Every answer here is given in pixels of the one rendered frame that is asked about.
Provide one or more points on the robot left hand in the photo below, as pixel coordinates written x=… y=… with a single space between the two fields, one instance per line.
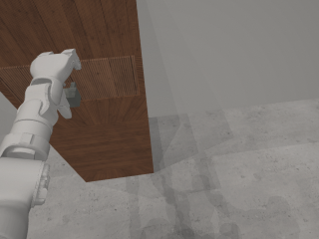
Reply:
x=60 y=67

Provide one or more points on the drawer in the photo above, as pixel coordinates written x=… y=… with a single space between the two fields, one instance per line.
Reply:
x=98 y=78

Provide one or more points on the cabinet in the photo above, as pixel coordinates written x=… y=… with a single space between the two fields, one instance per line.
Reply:
x=105 y=138

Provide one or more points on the robot left upper arm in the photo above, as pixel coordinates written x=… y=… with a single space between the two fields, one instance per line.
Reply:
x=23 y=184

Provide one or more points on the handle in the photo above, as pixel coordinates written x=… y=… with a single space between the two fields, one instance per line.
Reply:
x=73 y=96

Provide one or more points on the left robot forearm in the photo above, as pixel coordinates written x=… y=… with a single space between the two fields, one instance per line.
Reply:
x=32 y=128

